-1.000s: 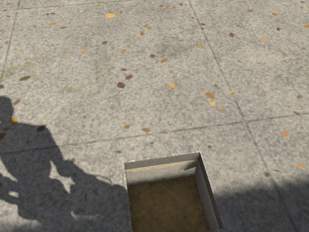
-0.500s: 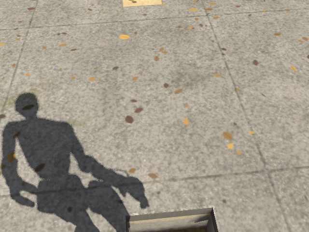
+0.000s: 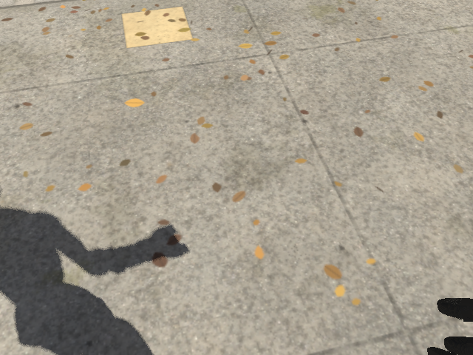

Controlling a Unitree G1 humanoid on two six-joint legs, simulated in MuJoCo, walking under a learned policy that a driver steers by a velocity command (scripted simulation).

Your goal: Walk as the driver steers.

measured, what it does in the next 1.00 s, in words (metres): walks ahead, turning right: left foot, then right foot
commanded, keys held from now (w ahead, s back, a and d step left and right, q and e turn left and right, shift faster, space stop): w+e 0.68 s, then w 0.08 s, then w+q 0.24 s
